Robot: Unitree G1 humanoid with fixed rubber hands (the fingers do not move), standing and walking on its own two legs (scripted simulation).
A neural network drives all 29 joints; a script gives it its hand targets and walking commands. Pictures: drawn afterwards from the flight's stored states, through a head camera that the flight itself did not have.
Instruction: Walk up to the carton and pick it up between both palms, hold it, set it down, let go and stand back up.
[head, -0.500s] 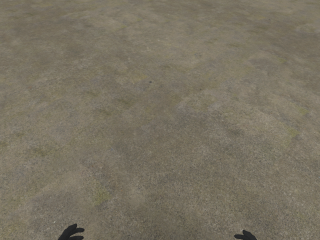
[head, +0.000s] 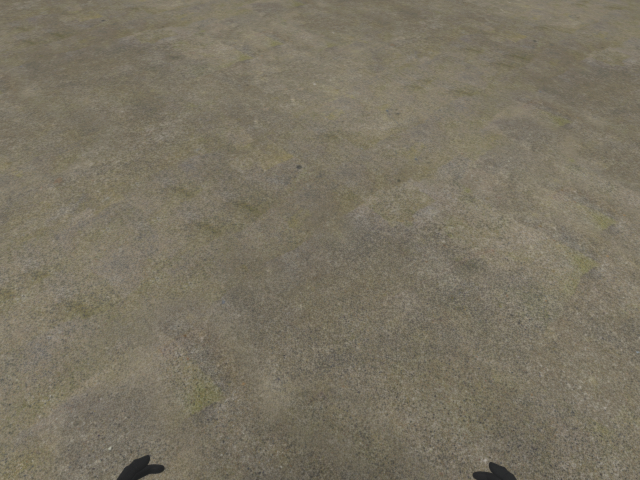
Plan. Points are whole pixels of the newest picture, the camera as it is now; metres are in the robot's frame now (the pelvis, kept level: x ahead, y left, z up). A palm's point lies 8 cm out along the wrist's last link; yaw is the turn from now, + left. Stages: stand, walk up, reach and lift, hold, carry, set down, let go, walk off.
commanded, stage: stand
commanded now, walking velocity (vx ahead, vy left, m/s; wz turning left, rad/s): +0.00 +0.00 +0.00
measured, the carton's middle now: out of the picture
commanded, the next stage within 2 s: none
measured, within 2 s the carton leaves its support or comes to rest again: neither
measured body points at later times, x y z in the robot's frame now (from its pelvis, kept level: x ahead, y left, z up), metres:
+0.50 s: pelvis +0.00 +0.00 +0.00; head +0.00 +0.00 +0.45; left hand +0.10 +0.25 -0.11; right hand +0.09 -0.25 -0.12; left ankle +0.02 +0.12 -0.73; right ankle +0.02 -0.12 -0.73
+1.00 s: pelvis +0.01 +0.00 +0.00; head +0.01 +0.00 +0.45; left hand +0.09 +0.26 -0.11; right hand +0.08 -0.25 -0.12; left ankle +0.02 +0.12 -0.73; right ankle +0.02 -0.12 -0.73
